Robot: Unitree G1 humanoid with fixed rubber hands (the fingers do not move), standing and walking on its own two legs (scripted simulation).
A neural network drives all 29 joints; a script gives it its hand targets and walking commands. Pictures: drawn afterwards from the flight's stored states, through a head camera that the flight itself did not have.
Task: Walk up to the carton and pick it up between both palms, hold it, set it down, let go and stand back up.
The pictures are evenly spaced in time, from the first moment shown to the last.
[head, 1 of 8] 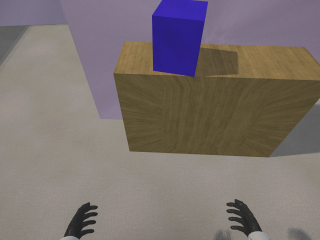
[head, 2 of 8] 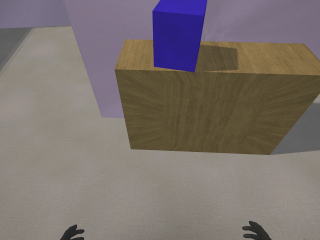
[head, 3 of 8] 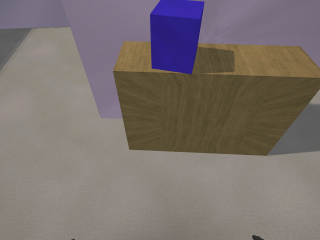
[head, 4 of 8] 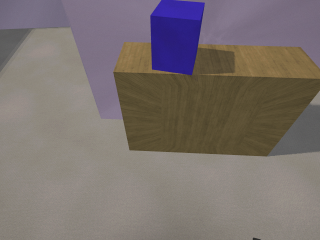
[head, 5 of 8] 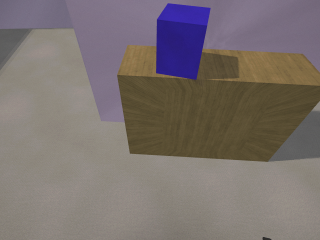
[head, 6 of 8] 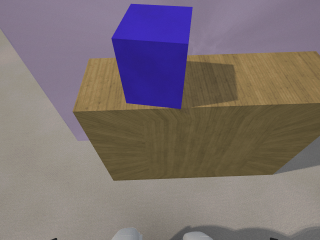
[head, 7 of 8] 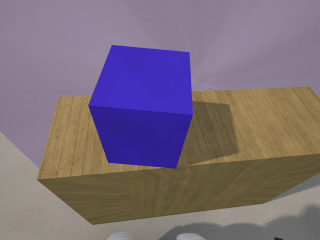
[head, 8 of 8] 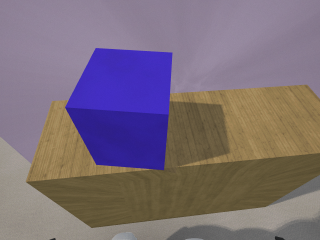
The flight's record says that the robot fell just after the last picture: no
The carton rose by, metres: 0.00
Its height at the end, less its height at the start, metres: +0.00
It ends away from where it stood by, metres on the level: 0.00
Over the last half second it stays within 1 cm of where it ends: yes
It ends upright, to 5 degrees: yes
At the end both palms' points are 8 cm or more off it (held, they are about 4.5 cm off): yes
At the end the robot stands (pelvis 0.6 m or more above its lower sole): yes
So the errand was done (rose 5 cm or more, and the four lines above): no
